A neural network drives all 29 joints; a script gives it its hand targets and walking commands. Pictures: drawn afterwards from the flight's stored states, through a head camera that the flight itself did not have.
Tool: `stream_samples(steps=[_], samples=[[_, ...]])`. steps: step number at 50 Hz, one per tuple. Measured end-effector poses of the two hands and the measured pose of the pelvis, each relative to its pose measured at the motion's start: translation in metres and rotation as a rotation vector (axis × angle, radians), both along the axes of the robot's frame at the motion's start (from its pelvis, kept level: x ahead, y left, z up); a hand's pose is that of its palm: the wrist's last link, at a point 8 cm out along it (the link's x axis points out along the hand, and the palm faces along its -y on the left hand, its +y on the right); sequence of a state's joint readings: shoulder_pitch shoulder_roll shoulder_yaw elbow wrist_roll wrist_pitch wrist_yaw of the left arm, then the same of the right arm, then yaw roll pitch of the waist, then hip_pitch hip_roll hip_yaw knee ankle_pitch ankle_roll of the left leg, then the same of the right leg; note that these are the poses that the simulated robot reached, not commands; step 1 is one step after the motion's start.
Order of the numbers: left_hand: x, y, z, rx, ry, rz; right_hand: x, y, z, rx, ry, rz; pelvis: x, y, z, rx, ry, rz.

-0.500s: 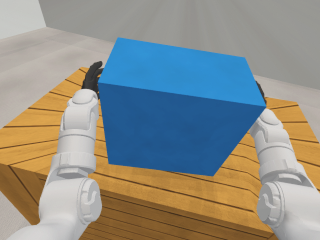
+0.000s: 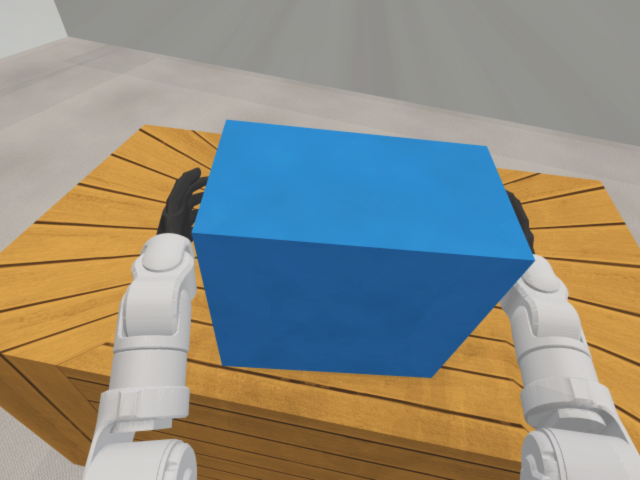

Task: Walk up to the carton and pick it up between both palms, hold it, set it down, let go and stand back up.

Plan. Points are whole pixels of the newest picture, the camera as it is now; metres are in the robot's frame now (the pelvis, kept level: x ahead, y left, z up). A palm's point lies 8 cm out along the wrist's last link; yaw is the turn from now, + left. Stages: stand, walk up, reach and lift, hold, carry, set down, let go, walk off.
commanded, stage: set down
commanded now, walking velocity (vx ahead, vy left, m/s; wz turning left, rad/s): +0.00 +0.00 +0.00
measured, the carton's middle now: (342, 265) +0.38 -0.05 +0.10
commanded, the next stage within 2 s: none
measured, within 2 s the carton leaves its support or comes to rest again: rests again in 1.46 s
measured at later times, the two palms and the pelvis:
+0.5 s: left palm (173, 272) +0.35 +0.16 +0.13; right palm (510, 254) +0.34 -0.25 +0.15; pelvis -0.05 -0.01 +0.00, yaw -1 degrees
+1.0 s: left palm (205, 260) +0.40 +0.13 +0.10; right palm (505, 261) +0.37 -0.27 +0.10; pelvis -0.01 -0.01 +0.00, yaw -3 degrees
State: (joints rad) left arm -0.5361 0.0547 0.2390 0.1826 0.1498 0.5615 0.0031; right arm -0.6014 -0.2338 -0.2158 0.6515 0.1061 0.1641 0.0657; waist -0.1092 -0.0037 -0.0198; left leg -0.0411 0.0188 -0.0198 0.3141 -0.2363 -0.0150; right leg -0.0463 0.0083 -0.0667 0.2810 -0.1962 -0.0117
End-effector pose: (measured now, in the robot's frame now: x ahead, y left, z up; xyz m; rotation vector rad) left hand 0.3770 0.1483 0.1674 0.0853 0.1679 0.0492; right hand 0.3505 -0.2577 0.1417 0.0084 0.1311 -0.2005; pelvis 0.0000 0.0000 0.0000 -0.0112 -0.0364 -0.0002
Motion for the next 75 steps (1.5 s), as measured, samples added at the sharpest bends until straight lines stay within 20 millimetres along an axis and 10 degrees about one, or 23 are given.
stream_samples(steps=[10,27,37,45,58,75], samples=[[-0.006,-0.021,-0.001,-0.022,0.026,-0.025,-0.016,-0.021,0.012,-0.040,0.014,-0.019,-0.018,0.000,0.001,0.009,-0.015,-0.043],[-0.027,0.007,-0.035,-0.082,0.097,0.049,-0.008,0.006,-0.001,-0.013,0.080,0.044,-0.051,-0.013,0.001,0.023,0.067,-0.023],[0.007,-0.020,-0.021,-0.065,0.073,-0.012,-0.002,-0.020,-0.005,-0.024,0.064,-0.015,-0.038,-0.017,0.001,0.025,0.100,-0.040],[0.026,-0.030,-0.048,-0.078,0.095,-0.034,0.007,-0.029,-0.025,-0.069,0.093,-0.037,-0.019,-0.016,0.001,0.024,0.111,-0.068],[0.017,-0.001,-0.065,-0.005,0.058,0.008,0.024,-0.001,-0.036,-0.064,0.036,0.023,0.003,-0.001,0.001,0.000,0.130,-0.025],[0.002,-0.010,-0.068,-0.016,0.090,0.014,0.006,-0.010,-0.043,-0.046,0.048,0.020,-0.002,0.003,0.001,0.003,0.086,-0.049]])
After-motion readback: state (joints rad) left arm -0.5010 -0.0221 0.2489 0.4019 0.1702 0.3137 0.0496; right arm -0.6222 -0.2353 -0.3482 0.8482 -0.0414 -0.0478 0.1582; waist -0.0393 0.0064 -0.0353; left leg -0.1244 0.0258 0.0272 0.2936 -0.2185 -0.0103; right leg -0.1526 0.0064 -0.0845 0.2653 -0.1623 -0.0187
